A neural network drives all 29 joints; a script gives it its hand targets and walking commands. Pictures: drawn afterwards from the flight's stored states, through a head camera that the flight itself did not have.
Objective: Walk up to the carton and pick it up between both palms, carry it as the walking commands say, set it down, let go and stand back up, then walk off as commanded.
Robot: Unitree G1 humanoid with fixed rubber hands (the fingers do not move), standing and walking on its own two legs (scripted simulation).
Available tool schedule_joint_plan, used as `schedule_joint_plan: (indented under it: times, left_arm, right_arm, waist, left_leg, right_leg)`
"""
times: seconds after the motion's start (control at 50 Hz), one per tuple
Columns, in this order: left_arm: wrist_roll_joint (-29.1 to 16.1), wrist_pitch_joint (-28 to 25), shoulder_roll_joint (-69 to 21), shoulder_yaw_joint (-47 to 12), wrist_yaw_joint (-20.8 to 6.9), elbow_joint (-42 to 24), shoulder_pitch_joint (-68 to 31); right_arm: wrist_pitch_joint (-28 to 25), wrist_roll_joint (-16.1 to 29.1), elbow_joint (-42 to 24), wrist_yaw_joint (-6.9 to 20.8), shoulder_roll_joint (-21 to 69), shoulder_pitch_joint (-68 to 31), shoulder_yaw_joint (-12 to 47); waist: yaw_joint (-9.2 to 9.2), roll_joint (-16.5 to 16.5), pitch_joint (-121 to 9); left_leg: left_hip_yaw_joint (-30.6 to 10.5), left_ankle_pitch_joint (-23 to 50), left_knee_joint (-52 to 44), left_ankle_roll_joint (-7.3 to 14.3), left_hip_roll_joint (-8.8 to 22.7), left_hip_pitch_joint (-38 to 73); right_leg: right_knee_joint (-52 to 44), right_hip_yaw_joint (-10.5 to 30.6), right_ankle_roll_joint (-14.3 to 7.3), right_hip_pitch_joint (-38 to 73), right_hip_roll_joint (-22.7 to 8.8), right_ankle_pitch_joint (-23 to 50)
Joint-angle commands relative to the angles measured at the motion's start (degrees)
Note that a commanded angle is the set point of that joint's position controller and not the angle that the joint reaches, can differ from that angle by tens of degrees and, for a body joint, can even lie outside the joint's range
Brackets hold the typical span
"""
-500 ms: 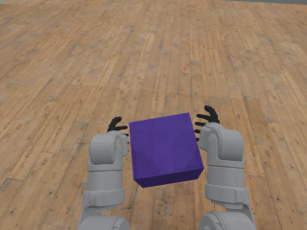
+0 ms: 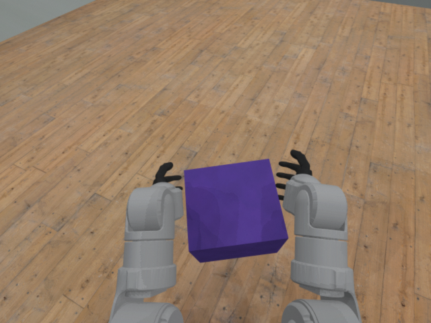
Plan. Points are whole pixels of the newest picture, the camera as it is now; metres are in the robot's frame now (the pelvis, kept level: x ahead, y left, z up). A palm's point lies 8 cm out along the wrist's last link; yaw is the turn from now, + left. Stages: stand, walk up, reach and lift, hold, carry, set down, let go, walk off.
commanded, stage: carry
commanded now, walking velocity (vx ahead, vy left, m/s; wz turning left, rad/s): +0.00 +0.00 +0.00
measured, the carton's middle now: (232, 213) +0.33 -0.03 -0.01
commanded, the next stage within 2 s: none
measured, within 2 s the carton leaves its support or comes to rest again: neither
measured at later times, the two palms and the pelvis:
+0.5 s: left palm (103, 227) +0.26 +0.19 +0.08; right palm (247, 196) +0.30 -0.05 +0.10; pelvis -0.02 +0.05 +0.00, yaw +3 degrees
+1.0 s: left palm (116, 220) +0.28 +0.18 +0.08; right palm (257, 192) +0.31 -0.06 +0.10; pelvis -0.01 +0.04 +0.00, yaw +2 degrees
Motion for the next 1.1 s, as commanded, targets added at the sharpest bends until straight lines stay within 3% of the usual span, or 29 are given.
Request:
schedule_joint_plan:
  times: [0.0, 0.02, 0.04, 0.06, 0.08, 0.12, 0.2, 0.22, 0.24, 0.26, 0.28, 0.3, 0.32, 0.36, 0.38, 0.44, 0.52, 0.58, 0.7, 0.96, 1.08]
  left_arm:
    - [-21.0, -2.8, -55.7, -28.9, -27.2, -4.3, -33.9]
    - [-21.1, -3.1, -56.0, -29.6, -27.0, -5.1, -35.1]
    - [-21.1, -3.0, -55.8, -30.8, -27.0, -6.0, -35.8]
    - [-22.8, -3.2, -56.3, -32.4, -27.3, -8.6, -39.9]
    - [-23.4, -3.4, -56.4, -32.8, -27.5, -8.7, -40.5]
    - [-24.1, -3.7, -57.3, -33.1, -27.9, -7.3, -40.0]
    - [-27.1, -3.8, -58.3, -34.4, -28.5, -10.4, -43.4]
    - [-27.8, -3.6, -58.6, -34.8, -28.8, -9.9, -42.7]
    - [-27.9, -3.4, -58.7, -34.6, -29.1, -8.9, -41.0]
    - [-28.1, -3.3, -58.9, -34.7, -29.6, -7.5, -39.4]
    - [-27.9, -3.2, -59.0, -34.5, -29.7, -6.5, -39.7]
    - [-28.0, -2.9, -58.9, -34.4, -30.3, -5.3, -37.9]
    - [-28.4, -2.8, -58.9, -34.6, -30.5, -5.9, -38.9]
    - [-28.1, -2.4, -58.7, -34.6, -30.4, -5.9, -39.5]
    - [-27.6, -2.3, -58.2, -33.7, -30.3, -5.1, -38.6]
    - [-26.5, -2.7, -58.2, -33.1, -29.9, -4.7, -38.9]
    - [-25.3, -2.9, -57.7, -32.0, -29.6, -3.4, -38.7]
    - [-25.2, -3.2, -57.7, -31.5, -29.6, -3.3, -40.0]
    - [-25.1, -3.0, -57.1, -30.5, -29.8, -2.7, -40.7]
    - [-25.3, -3.0, -57.2, -31.3, -29.9, -4.3, -40.9]
    - [-24.8, -3.0, -57.4, -31.7, -29.9, -4.3, -38.4]
  right_arm:
    - [2.8, 26.6, 8.5, 26.9, 60.0, -28.8, 38.1]
    - [2.8, 26.5, 9.4, 27.4, 60.2, -28.5, 37.6]
    - [2.4, 26.2, 11.0, 27.8, 60.1, -26.8, 36.6]
    - [1.6, 26.8, 9.3, 27.6, 60.0, -28.0, 36.2]
    - [1.5, 27.4, 8.9, 27.5, 61.1, -28.0, 36.2]
    - [1.3, 25.7, 8.8, 27.0, 61.0, -27.1, 35.6]
    - [0.2, 24.0, 4.1, 25.9, 59.8, -28.3, 33.9]
    - [0.1, 23.2, 4.0, 25.5, 59.4, -27.5, 33.4]
    - [0.1, 22.5, 4.0, 25.3, 59.5, -26.4, 33.4]
    - [-0.1, 22.0, 3.8, 25.0, 59.8, -25.4, 34.0]
    - [0.1, 22.2, 4.0, 25.1, 60.5, -26.2, 35.3]
    - [0.0, 22.0, 3.9, 24.9, 60.3, -26.7, 35.5]
    - [-0.2, 22.1, 3.5, 24.7, 60.4, -27.9, 35.8]
    - [-0.4, 22.8, 1.5, 25.0, 58.9, -31.6, 36.0]
    - [0.0, 22.7, 2.9, 25.1, 58.5, -30.2, 35.7]
    - [0.7, 23.6, 5.9, 25.8, 59.8, -28.7, 35.7]
    - [1.1, 24.4, 9.7, 26.9, 60.8, -27.6, 35.3]
    - [1.3, 24.9, 10.6, 27.3, 61.2, -29.0, 35.1]
    - [1.5, 25.2, 11.3, 27.4, 61.5, -30.1, 35.0]
    - [1.1, 25.0, 9.7, 27.2, 60.8, -29.6, 34.4]
    - [1.0, 24.9, 8.0, 27.0, 60.6, -28.3, 35.2]
  waist:
    - [2.02, -8.3, -25.4]
    - [1.66, -4.0, -26.5]
    - [1.53, 7.2, -26.2]
    - [1.35, 18.8, -27.0]
    - [1.58, 14.7, -26.4]
    - [2.05, 9.3, -26.6]
    - [2.18, 9.6, -27.6]
    - [2.56, 8.6, -28.7]
    - [2.76, 5.4, -30.3]
    - [2.58, 0.0, -31.1]
    - [2.0, -5.9, -27.5]
    - [1.89, -6.8, -25.4]
    - [1.83, -4.7, -23.9]
    - [2.32, 4.9, -23.7]
    - [2.54, 5.8, -23.9]
    - [2.94, 2.7, -24.1]
    - [2.94, 5.0, -23.6]
    - [2.94, 3.4, -22.9]
    - [2.69, 0.7, -23.0]
    - [2.54, 1.0, -24.7]
    - [2.58, 0.5, -24.9]
  left_leg:
    - [2.7, 13.4, -15.1, 0.4, 0.6, 9.3]
    - [-2.0, 23.0, -16.6, 1.5, 5.1, 16.7]
    - [-14.5, 46.9, -14.9, 4.3, 14.3, 24.0]
    - [-23.8, 68.7, -11.2, 7.8, 20.6, 30.2]
    - [-23.7, 68.9, -10.9, 8.9, 20.0, 33.1]
    - [-20.6, 50.4, -13.3, 8.5, 18.8, 29.0]
    - [-12.8, 31.5, -15.7, 8.0, 14.3, 22.6]
    - [-11.3, 26.0, -15.9, 7.0, 13.2, 20.9]
    - [-9.6, 20.3, -15.3, 5.5, 11.8, 17.8]
    - [-6.6, 18.3, -11.9, 3.6, 8.6, 16.1]
    - [-4.1, 9.5, -12.8, 2.4, 5.1, 15.4]
    - [-3.5, 5.7, -13.9, 2.8, 4.3, 17.4]
    - [-4.2, 6.6, -15.0, 3.7, 5.0, 18.7]
    - [-12.6, 10.0, -20.0, 4.4, 10.9, 17.4]
    - [-16.1, 9.7, -22.7, 5.2, 13.5, 15.6]
    - [-13.3, 14.7, -22.0, 3.4, 11.4, 14.5]
    - [-12.4, 13.7, -22.3, 2.2, 10.5, 14.0]
    - [-11.6, 16.3, -21.7, 1.9, 10.5, 14.1]
    - [-10.0, 18.5, -18.4, 2.1, 10.0, 14.7]
    - [-9.3, 26.0, -15.2, 2.7, 10.1, 16.5]
    - [-9.3, 25.2, -14.9, 3.3, 9.7, 16.1]
  right_leg:
    - [1.3, 2.5, -3.1, 16.7, -8.8, 38.8]
    - [4.6, 2.5, -1.3, 9.5, -7.7, 28.4]
    - [9.4, 1.5, 2.0, -2.4, -4.1, 9.1]
    - [13.6, 0.2, 4.3, -9.6, 1.3, -13.2]
    - [15.2, 2.4, 3.4, -12.4, 2.9, -20.6]
    - [13.8, 4.8, 1.5, -11.5, 3.5, -15.7]
    - [-0.9, 2.3, -0.4, -0.9, 6.2, -6.2]
    - [-6.6, 2.3, -0.7, 3.9, 5.6, -0.3]
    - [-9.8, 4.8, -1.5, 9.9, 3.2, 6.5]
    - [-11.9, 12.0, -3.0, 12.5, -2.9, 10.9]
    - [-14.1, 16.1, -4.3, 8.4, -6.7, 6.8]
    - [-13.5, 13.6, -4.6, 3.9, -6.4, 1.6]
    - [-12.9, 11.3, -4.0, 1.4, -4.7, -0.5]
    - [-7.3, 6.6, -2.0, 0.8, 1.0, -4.4]
    - [-5.7, 5.6, -1.2, 2.9, 2.5, -5.3]
    - [-7.3, 6.4, -1.9, 7.0, 1.3, 0.3]
    - [-7.2, 7.2, -2.0, 7.5, 0.4, -0.2]
    - [-7.6, 7.1, -1.9, 7.5, 0.2, 1.1]
    - [-8.5, 9.1, -2.7, 7.0, -1.8, 3.0]
    - [-6.7, 9.7, -2.8, 7.8, -2.4, 8.5]
    - [-7.1, 9.9, -3.1, 8.5, -2.5, 8.9]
